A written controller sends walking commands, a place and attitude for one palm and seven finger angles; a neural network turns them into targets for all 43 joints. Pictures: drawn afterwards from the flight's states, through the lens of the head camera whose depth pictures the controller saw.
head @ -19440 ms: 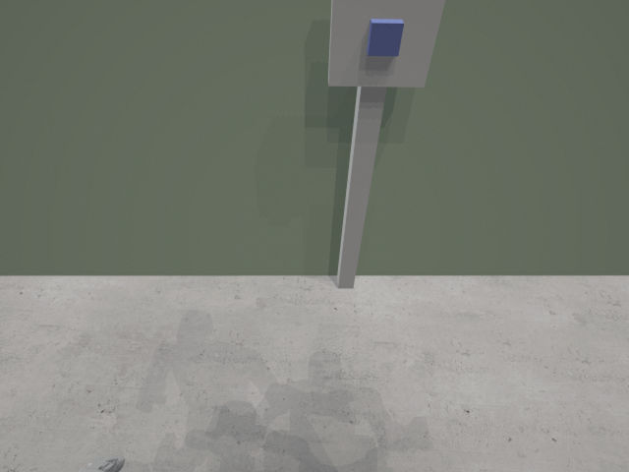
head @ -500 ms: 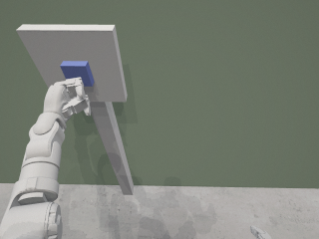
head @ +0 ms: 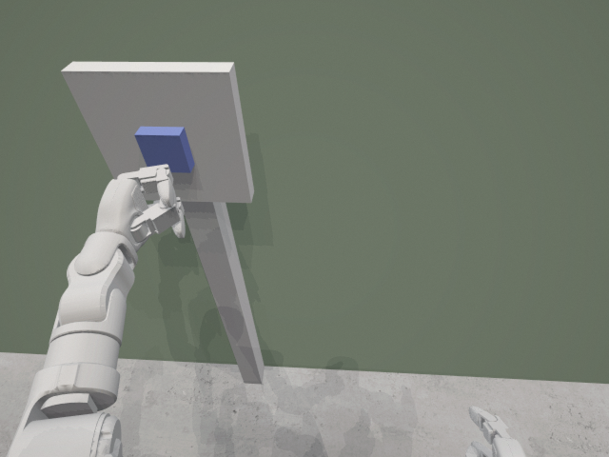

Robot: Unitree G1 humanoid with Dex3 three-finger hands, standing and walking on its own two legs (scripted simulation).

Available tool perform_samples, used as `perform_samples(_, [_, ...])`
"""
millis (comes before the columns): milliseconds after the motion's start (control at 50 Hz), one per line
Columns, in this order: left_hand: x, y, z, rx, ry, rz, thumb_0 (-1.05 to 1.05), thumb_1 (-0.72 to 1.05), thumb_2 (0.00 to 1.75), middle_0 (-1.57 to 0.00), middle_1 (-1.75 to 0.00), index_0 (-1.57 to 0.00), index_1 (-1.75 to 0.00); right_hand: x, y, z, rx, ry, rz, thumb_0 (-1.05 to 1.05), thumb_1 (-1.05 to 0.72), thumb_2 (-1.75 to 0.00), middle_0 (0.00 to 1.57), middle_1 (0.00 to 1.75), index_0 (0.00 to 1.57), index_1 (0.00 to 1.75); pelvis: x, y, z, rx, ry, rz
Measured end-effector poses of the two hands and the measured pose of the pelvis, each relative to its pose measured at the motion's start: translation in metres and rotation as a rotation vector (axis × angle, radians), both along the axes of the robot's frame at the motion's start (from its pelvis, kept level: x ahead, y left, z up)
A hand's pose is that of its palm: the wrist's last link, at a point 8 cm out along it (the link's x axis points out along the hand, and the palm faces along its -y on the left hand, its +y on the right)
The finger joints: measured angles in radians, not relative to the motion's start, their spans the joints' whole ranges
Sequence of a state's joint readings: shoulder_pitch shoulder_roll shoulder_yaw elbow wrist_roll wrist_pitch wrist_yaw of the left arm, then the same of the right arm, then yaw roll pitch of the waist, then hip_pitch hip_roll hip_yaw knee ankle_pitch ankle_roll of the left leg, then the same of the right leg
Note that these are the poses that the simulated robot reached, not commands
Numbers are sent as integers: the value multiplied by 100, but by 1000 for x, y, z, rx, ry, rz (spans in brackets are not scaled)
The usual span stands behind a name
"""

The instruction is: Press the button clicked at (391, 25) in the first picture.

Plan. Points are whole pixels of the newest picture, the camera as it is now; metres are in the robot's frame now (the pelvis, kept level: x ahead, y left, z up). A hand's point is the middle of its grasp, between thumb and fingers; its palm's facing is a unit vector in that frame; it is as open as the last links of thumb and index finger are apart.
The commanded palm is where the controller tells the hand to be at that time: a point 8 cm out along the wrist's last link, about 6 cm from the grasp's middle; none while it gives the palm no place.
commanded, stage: aim a knuckle at the button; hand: left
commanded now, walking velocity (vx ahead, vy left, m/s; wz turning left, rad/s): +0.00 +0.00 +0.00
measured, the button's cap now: (167, 148) +0.48 +0.22 +0.19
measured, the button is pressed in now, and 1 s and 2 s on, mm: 0 9 0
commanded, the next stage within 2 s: press the button with the knuckle in 0.10 s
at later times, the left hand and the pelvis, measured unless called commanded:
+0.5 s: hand (183, 193) +0.41 +0.18 +0.16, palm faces +0.00 -1.00 +0.00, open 3.1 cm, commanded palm +0.39 +0.24 +0.16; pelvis -0.01 +0.00 +0.00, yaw +0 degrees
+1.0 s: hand (181, 187) +0.43 +0.19 +0.15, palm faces +0.01 -1.00 +0.00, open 2.9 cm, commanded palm +0.43 +0.24 +0.16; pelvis -0.02 +0.01 -0.01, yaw +1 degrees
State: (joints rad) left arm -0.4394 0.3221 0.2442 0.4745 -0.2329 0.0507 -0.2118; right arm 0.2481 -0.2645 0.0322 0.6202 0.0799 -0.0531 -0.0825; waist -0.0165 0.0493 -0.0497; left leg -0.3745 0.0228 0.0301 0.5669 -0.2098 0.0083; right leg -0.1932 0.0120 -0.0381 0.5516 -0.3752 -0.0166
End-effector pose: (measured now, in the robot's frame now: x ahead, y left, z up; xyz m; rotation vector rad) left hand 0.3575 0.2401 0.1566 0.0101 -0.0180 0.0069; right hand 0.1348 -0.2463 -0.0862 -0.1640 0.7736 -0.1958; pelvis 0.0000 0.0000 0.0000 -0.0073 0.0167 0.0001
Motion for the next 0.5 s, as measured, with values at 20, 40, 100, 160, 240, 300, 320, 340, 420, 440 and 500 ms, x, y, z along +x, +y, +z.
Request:
perform_samples(20, [0,-1,0,0,3,1,2,90,90,-130,-150,-130,-150,1,0,1,0,-4,3,1,-90,-90,20,30,20,30,-1,0,0,0,-1,1])
perform_samples(40, [-1,-1,0,0,4,2,2,90,90,-130,-150,-130,-150,2,0,1,0,-8,5,1,-90,-90,20,30,20,30,-1,-1,0,0,-2,1])
perform_samples(100, [-2,-2,0,-2,-1,5,2,90,90,-130,-150,-130,-150,1,0,2,0,-13,9,1,-90,-90,20,30,20,30,-4,-2,0,0,-5,1])
perform_samples(160, [-2,1,0,-2,-1,11,2,89,90,-130,-150,-130,-150,-3,-1,2,-4,-3,7,1,-90,-90,20,30,20,30,-6,-3,0,-1,-7,2])
perform_samples(240, [2,4,-1,1,7,14,2,90,90,-130,-150,-130,-150,-14,-4,-2,-12,27,-3,1,-90,-90,20,30,20,30,-8,-4,-1,-4,-5,4])
perform_samples(300, [7,5,-1,5,12,8,2,90,90,-130,-150,-130,-150,-25,-7,-6,-19,59,-13,1,-90,-90,20,30,20,30,-10,-3,-1,-6,0,8])
perform_samples(320, [9,4,0,2,12,6,2,90,90,-130,-150,-130,-150,-28,-8,-8,-22,71,-17,1,-90,-90,20,30,20,30,-10,-3,-1,-6,2,8])
perform_samples(340, [12,4,0,0,12,4,2,90,90,-130,-150,-130,-150,-32,-9,-9,-24,83,-21,1,-90,-90,20,30,20,30,-11,-3,-2,-7,5,7])
perform_samples(420, [23,2,0,-1,15,-2,2,90,90,-130,-150,-130,-150,-48,-12,-14,-29,126,-42,1,-90,-90,20,30,20,30,-11,-2,-2,-8,16,4])
perform_samples(440, [26,1,0,-1,17,-4,2,90,90,-130,-150,-130,-150,-52,-13,-15,-30,135,-48,1,-90,-90,20,30,20,30,-11,-1,-2,-8,19,3])
perform_samples(500, [36,-2,-1,-7,20,-9,2,90,90,-130,-150,-130,-150,-63,-14,-18,-31,163,-65,1,-90,-90,20,30,20,30,-10,0,-3,-8,29,-3])
